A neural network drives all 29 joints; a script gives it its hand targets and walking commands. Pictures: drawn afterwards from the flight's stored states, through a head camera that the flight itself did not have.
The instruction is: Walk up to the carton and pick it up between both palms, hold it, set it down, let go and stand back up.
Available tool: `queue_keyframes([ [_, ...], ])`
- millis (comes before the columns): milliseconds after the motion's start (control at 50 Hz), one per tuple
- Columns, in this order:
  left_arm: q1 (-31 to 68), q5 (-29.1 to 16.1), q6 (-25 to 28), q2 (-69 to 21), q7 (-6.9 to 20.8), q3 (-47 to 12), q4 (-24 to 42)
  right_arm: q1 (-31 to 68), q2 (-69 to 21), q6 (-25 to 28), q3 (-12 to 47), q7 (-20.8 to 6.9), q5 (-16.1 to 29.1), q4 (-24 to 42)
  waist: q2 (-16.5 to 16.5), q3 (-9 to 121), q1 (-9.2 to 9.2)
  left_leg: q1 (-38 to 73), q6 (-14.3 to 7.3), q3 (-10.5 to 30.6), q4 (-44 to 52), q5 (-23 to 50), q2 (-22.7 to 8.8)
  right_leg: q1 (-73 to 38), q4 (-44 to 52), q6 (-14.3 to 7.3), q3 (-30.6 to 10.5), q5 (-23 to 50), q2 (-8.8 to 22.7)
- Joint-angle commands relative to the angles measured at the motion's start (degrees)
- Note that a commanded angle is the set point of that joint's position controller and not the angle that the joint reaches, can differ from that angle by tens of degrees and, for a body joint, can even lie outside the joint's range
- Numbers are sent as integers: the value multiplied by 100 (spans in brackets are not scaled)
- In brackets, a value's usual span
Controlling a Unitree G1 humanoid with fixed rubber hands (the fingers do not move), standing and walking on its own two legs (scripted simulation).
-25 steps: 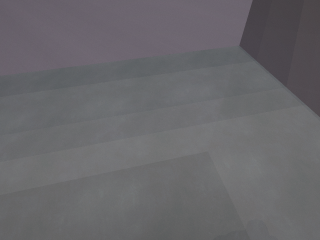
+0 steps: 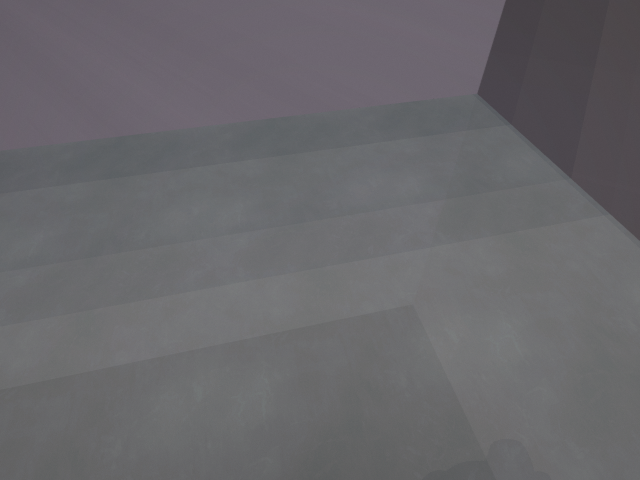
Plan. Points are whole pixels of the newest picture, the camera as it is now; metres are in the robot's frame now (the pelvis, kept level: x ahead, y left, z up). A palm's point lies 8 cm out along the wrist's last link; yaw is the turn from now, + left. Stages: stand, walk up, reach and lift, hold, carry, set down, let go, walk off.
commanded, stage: stand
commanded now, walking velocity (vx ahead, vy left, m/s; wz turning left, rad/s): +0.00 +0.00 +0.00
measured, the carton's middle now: out of the picture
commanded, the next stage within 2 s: none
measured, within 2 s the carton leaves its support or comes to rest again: neither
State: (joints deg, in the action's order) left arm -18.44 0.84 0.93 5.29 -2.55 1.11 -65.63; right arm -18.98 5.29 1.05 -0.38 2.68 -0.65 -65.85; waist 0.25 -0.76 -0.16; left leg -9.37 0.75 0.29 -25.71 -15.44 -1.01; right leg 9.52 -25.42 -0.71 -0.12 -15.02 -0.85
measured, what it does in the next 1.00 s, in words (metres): stands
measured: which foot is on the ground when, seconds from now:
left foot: down 0.00-1.00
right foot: down 0.00-1.00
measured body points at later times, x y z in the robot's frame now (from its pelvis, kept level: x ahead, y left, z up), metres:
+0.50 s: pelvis +0.00 +0.00 +0.00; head +0.01 +0.00 +0.45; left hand -0.03 +0.20 -0.16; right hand -0.02 -0.20 -0.16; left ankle -0.02 +0.13 -0.74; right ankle -0.01 -0.11 -0.74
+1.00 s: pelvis -0.01 +0.00 +0.00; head +0.00 +0.01 +0.45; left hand -0.03 +0.20 -0.16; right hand -0.03 -0.20 -0.16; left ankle -0.02 +0.13 -0.74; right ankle -0.01 -0.11 -0.74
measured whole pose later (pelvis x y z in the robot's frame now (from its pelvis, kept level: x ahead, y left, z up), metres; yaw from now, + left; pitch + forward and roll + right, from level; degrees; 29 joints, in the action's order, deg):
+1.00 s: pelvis -0.01 +0.00 +0.00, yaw +0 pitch -2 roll +0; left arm -18.3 0.8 0.4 5.6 -2.5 1.0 -66.5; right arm -18.2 5.3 0.7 -0.6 2.6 -0.8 -65.9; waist 0.4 -1.8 -0.1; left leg -7.9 0.5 0.2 -24.5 -14.5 -0.6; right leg 8.3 -24.7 -0.4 -0.2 -14.4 -0.4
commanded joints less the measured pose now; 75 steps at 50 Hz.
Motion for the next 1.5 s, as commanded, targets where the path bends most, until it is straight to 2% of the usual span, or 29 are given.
queue_keyframes([
  [0,-492,20,50,380,-10,44,24,-463,321,-9,-57,36,4,81,95,-490,13,-152,-266,355,416,1231,-390,157,466,-137,-404,1319,518],
  [40,-598,7,37,367,-13,40,-1,-526,393,22,-73,75,16,18,-7,-536,46,-114,-294,343,378,1612,-421,97,407,-139,-468,1509,549],
  [80,-639,5,15,346,-30,47,-42,-533,438,9,-87,48,12,12,2,-501,69,-180,-304,319,490,1105,-386,85,442,-137,-434,1123,486],
  [140,-485,9,14,379,-30,49,-17,-399,484,55,-121,-1,0,39,-10,-540,19,-29,-290,338,442,1388,-407,129,417,-128,-451,1419,561],
  [240,-343,10,-5,256,-31,22,3,-376,308,2,-108,-10,6,68,77,-569,-30,-110,-239,363,511,1186,-371,161,464,-132,-352,1074,495],
  [280,-558,-8,-24,496,-43,104,-37,-286,340,10,-76,23,-28,64,-334,-428,101,-70,-279,340,553,1345,-368,-4,469,-85,-390,1171,512],
  [320,-422,-4,-31,257,-23,28,-30,-347,455,7,-120,29,26,83,36,-620,26,-92,-245,313,468,1117,-358,248,524,-67,-397,1009,505],
  [400,-455,-16,-17,310,-10,25,-48,-436,479,-22,-113,46,-28,48,-178,-740,2,54,-254,334,533,1098,-396,352,546,-79,-470,983,515],
  [440,-518,-7,-24,428,-19,51,-82,-577,348,-67,-95,34,1,56,139,-370,-50,242,-269,387,582,961,-396,205,568,-89,-400,849,452],
  [540,-501,-16,6,468,23,58,-82,-373,310,-11,-56,1,11,90,-177,-399,32,68,-259,324,561,1113,-367,21,565,-64,-417,1082,533],
  [580,-311,-2,-18,560,-8,99,22,-353,281,-14,-38,-13,-5,28,68,-566,24,-303,-215,353,702,732,-345,28,532,-40,-361,701,480],
  [660,-559,-34,-55,420,-45,39,-89,-379,476,-6,-91,-13,-10,81,159,-522,56,-85,-249,328,634,841,-381,149,652,-75,-440,646,526],
  [680,-608,-42,-46,264,-23,19,-71,-499,389,10,-72,-22,-4,31,-95,-446,22,-118,-252,345,605,776,-383,52,583,-72,-429,731,525],
  [700,-475,-10,-51,310,-9,30,-47,-478,394,12,-65,-23,-10,-8,69,-562,33,-148,-255,378,634,910,-369,107,535,-90,-435,936,530],
  [720,-502,-24,-45,340,1,23,-4,-441,362,-13,-60,-16,-40,-9,-104,-529,53,-218,-258,388,641,870,-344,77,534,-91,-384,794,515],
  [740,-491,30,-49,442,2,59,-53,-449,408,4,-82,-1,-25,55,160,-620,33,-209,-247,377,647,932,-377,95,532,-84,-351,809,489],
  [780,-505,10,9,658,19,116,37,-523,460,0,-87,-12,-15,19,-250,-413,22,-74,-265,363,648,982,-345,-5,519,-82,-435,951,545],
  [860,-421,3,-29,414,-10,43,-48,-429,426,-12,-94,-20,-24,63,58,-495,-29,16,-257,371,634,857,-388,228,582,-78,-398,852,504],
  [900,-261,-5,-20,428,-36,54,-2,-500,264,-29,-52,1,-1,34,28,-583,-101,-89,-251,351,629,910,-401,278,545,-98,-413,784,530],
  [940,-453,-13,-13,414,-20,41,-23,-438,468,-5,-89,19,-11,-27,-199,-618,52,-156,-268,350,650,874,-369,143,541,-100,-475,945,528],
  [1040,-518,-24,-4,324,6,-11,-114,-535,545,-23,-104,17,-1,48,17,-514,4,-3,-265,347,639,908,-351,229,580,-117,-501,843,525],
  [1060,-584,-16,-20,493,20,44,-54,-509,329,-19,-45,15,13,10,-152,-466,59,-152,-287,371,639,746,-359,114,556,-82,-420,793,484],
  [1100,-409,12,-12,562,-14,53,-54,-503,370,-17,-50,-18,13,39,32,-655,-49,-219,-286,374,691,752,-346,164,615,-102,-399,728,536],
  [1120,-514,-22,-22,488,-19,31,-49,-495,457,-11,-69,-29,12,21,-104,-696,-3,-252,-248,362,701,732,-356,173,627,-71,-424,717,530],
  [1160,-644,-36,-36,332,3,-13,-104,-374,411,-9,-76,-12,8,102,131,-593,47,-1,-277,347,614,809,-373,341,703,-73,-431,584,486],
  [1280,-456,-5,10,447,17,-1,-2,-491,551,-35,-92,0,-4,70,-165,-461,5,-97,-238,277,573,754,-314,151,668,-74,-495,629,526],
  [1380,-568,-21,1,386,10,10,-50,-485,298,-6,-39,-36,8,60,141,-441,22,-259,-264,331,614,731,-374,59,559,-84,-401,794,482],
  [1400,-513,-5,0,379,7,26,20,-576,221,-3,-13,-25,-9,14,-112,-496,4,-175,-271,338,638,728,-394,134,579,-88,-402,754,519],
  [1480,-514,-6,-39,300,-4,11,-19,-566,534,18,-78,-19,-21,50,-22,-544,-10,-329,-253,383,701,621,-370,123,514,-99,-383,764,495],
])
